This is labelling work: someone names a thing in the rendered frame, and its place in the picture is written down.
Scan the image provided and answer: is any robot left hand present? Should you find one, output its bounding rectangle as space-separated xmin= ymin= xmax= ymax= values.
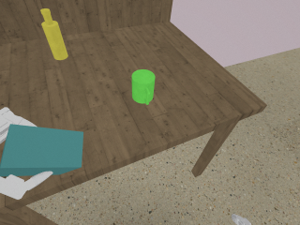
xmin=0 ymin=107 xmax=53 ymax=200

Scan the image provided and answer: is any sponge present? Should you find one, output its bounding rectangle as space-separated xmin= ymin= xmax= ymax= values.
xmin=0 ymin=124 xmax=83 ymax=177

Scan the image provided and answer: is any table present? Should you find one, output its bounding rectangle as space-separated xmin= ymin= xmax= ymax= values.
xmin=0 ymin=0 xmax=267 ymax=225

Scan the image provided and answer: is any robot right hand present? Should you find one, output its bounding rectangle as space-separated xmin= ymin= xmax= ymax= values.
xmin=232 ymin=214 xmax=251 ymax=225

